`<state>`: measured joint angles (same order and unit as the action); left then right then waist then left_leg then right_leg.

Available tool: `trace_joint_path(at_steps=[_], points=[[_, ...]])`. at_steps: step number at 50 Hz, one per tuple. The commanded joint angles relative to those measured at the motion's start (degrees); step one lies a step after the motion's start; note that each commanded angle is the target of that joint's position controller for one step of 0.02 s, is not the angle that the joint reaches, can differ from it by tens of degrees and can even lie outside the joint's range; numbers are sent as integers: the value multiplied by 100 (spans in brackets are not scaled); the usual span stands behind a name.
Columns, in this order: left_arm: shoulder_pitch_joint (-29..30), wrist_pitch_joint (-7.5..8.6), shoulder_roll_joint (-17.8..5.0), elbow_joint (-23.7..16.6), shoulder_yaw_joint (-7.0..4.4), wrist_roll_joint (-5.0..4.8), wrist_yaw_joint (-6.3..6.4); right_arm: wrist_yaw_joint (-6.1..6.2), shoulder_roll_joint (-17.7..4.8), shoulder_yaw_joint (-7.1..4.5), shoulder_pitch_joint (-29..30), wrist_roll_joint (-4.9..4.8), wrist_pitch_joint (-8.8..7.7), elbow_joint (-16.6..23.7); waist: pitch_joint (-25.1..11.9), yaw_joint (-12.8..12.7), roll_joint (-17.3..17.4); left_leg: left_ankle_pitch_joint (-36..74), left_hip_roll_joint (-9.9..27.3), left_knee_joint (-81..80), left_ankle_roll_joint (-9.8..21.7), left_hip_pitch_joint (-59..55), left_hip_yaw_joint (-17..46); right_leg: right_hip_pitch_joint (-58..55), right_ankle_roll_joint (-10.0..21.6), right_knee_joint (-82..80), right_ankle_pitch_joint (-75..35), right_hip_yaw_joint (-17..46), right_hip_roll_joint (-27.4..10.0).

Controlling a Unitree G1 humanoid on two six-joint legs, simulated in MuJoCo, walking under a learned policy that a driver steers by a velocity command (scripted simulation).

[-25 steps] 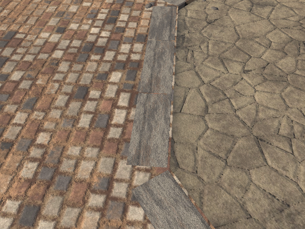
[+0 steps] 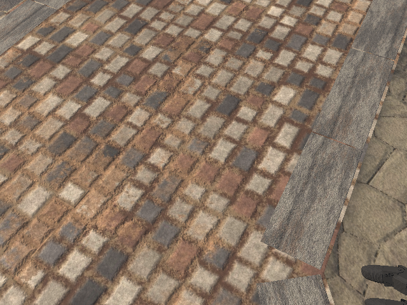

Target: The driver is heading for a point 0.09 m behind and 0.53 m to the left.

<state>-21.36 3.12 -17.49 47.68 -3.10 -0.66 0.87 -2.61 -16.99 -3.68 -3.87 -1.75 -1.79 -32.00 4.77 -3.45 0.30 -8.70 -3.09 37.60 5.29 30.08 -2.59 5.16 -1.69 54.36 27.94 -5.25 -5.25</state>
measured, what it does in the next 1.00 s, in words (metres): walks ahead, turning left: right foot, then left foot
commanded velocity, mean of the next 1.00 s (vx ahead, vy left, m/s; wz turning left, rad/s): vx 0.27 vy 0.00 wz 0.60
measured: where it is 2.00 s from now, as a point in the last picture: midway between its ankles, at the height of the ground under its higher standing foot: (99, 224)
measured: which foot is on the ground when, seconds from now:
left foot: down 0.00-0.40, up 0.42-0.82, down 0.84-1.00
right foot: up 0.00-0.38, down 0.40-0.84, up 0.86-1.00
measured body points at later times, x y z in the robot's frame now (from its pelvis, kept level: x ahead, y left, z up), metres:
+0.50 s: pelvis +0.22 -0.02 +0.01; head +0.26 -0.02 +0.46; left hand +0.35 +0.28 -0.06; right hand +0.42 -0.27 -0.09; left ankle +0.10 +0.07 -0.64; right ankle +0.35 -0.09 -0.71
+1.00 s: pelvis +0.29 +0.06 +0.04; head +0.27 +0.10 +0.48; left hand +0.28 +0.39 -0.07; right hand +0.47 -0.16 -0.06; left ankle +0.19 +0.10 -0.71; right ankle +0.43 -0.04 -0.64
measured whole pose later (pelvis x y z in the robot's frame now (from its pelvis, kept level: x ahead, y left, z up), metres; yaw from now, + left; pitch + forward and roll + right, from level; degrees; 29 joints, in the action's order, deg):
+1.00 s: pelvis +0.29 +0.06 +0.04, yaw +36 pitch +1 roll -3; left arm -8.4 4.1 -18.6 40.2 -4.5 -0.2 -1.5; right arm 0.2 -14.7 -2.6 -24.9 -0.3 -2.0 -43.2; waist -0.9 2.5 -2.8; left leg -16.0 -0.9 22.2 3.3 7.5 2.6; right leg 32.9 -0.7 53.7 11.9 0.3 -2.4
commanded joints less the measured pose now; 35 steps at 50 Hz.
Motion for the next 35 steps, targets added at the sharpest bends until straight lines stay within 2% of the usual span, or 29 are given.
trace_joint_path(at_steps=[1,2,3,4,6,8,11,14,17,18,19,20,21,22,23,24,25,26,28,30,32,35], points=[[756,484,-898,-1122,-101,-223,-91,68,-1002,-336,-1832,81,-137,-65,-1840,1045,576,-1108,1980,-2070,1476,-4866,4022,4200,241,2579,-243,1094,237],[784,516,-785,-1111,-68,-127,-57,61,-909,-293,-1459,65,-188,-70,-1233,712,-7,-342,1707,-2101,1300,-3869,3332,3947,248,2022,-672,1070,-12],[795,486,-807,-1053,-105,31,-19,73,-758,-242,-1037,95,-205,-8,-927,474,-66,670,1471,-2126,1176,-3141,2799,3573,184,1570,-852,1056,-154],[671,409,-847,-1028,-128,87,-31,102,-754,-222,-783,184,-208,71,-781,266,136,1651,1377,-2181,1186,-2583,2516,3195,101,1478,-928,1055,-212],[505,268,-768,-978,-122,173,-33,163,-776,-229,-626,170,-217,-10,-698,86,102,2994,1253,-2193,1214,-1905,2049,2830,-128,1111,-949,901,-159],[697,177,-583,-1056,-68,221,-7,244,-907,-263,-691,152,-193,-154,-635,100,118,3656,1016,-2115,1131,-1465,1646,2719,-298,478,-1338,730,40],[1283,140,-359,-1231,31,225,-12,361,-946,-281,-780,78,-46,-313,-770,296,328,3408,563,-1822,752,-1178,1309,2293,-345,-843,-2394,630,407],[1825,126,-401,-1383,31,126,-87,443,-990,-296,-1050,29,101,-468,-927,536,439,2535,610,-1580,522,-1398,1723,1983,-302,-1801,-3039,743,705],[1801,126,-652,-1434,-78,120,-116,485,-904,-274,-1003,56,177,-486,-948,426,596,2022,801,-1010,420,-1955,2455,1968,-130,-2309,-2565,1081,706],[1663,147,-705,-1411,-116,138,-117,495,-853,-260,-903,64,188,-446,-944,342,682,1906,790,-765,360,-2065,2632,1852,-32,-2480,-2483,1103,678],[1422,192,-708,-1359,-140,170,-105,495,-763,-228,-751,52,197,-391,-977,164,670,1657,603,-387,218,-2013,2622,1425,99,-2948,-2985,1004,597],[1194,230,-915,-1383,-182,262,-60,478,-501,-140,-844,107,175,-302,-1405,136,268,880,210,504,-27,-1701,2342,419,403,-3041,-4363,1408,-46],[1153,171,-1105,-1497,-167,390,-4,453,-170,-47,-1759,191,152,-389,-1961,560,-1109,-2815,-522,1965,-430,-485,1751,-1162,1238,-2702,-6878,2776,-1492],[890,43,-995,-1384,-212,273,-27,423,-670,-105,-2252,74,159,-451,-2479,584,-1746,-3411,-428,3023,-664,230,1430,-1503,1982,-3015,-5670,4284,-2312],[1102,-21,-674,-1524,-132,179,-19,446,-1129,-264,-1976,22,251,-594,-1994,451,-936,-2925,-114,3580,-887,431,1424,-1060,1860,-3156,-4427,3898,-1949],[1263,-91,-476,-1556,-76,180,2,485,-1213,-310,-1512,3,370,-543,-1534,351,-552,-2472,27,3760,-1010,573,1194,-604,1577,-3228,-3619,3120,-1564],[1456,-152,-412,-1582,-37,193,20,525,-1139,-314,-1323,7,490,-509,-1233,366,-433,-2204,142,3770,-1082,522,1091,-91,1440,-3396,-3056,2644,-1284],[1645,-196,-475,-1564,-44,204,44,538,-1018,-302,-1228,9,562,-429,-948,440,-550,-1976,254,3638,-1108,387,986,407,1391,-3585,-2682,2262,-1084],[1580,-215,-560,-1466,-98,218,76,512,-650,-211,-1352,20,568,-396,-889,468,-912,-1629,293,3050,-1064,68,535,808,1263,-3995,-1606,1605,-701],[1400,-191,-635,-1388,-159,148,97,465,-561,-173,-1214,60,500,-315,-1001,336,-1017,-1605,414,2557,-985,61,379,615,1359,-4247,-877,1572,-844],[1302,-141,-779,-1319,-237,79,98,395,-537,-144,-958,103,419,-209,-1034,242,-908,-1538,591,1990,-837,10,367,470,1422,-4409,-448,1612,-1077],[1454,-88,-981,-1269,-334,-12,35,293,-524,-125,-983,120,344,-258,-943,336,-857,-1394,659,1077,-564,-693,172,843,1346,-4612,-206,1266,-1145]])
